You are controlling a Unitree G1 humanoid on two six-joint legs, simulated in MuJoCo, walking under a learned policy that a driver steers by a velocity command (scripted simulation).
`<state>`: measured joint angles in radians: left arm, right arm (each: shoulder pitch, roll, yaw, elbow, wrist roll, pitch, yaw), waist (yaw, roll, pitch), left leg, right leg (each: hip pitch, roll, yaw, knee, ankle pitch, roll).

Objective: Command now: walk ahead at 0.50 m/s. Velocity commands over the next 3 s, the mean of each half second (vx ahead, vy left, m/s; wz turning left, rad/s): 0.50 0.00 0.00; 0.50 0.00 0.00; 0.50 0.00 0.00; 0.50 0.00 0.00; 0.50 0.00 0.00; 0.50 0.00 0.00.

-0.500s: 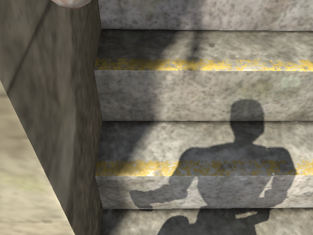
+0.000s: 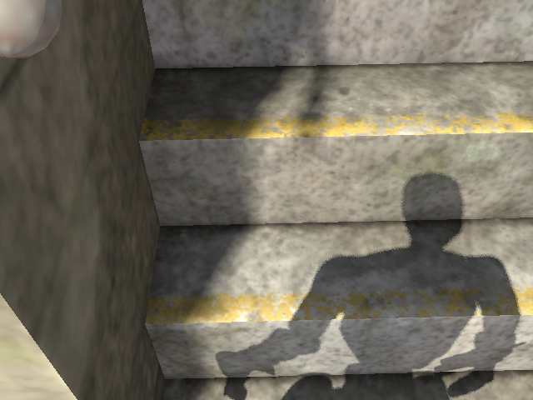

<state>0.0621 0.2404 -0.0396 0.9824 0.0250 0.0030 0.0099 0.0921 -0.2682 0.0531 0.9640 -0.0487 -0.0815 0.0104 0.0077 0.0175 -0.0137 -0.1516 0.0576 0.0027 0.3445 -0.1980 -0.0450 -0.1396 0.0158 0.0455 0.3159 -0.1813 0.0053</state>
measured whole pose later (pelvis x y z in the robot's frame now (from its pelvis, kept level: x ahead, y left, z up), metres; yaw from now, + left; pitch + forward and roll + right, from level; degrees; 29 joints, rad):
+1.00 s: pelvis +0.00 +0.03 +0.00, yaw +0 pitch +1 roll +0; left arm 0.05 0.27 -0.07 0.88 0.02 0.02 0.01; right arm 0.05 -0.26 0.11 0.93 -0.04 -0.09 0.05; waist 0.01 -0.02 -0.02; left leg -0.12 -0.01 0.01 0.23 -0.13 0.00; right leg -0.13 -0.06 0.06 0.25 -0.14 0.06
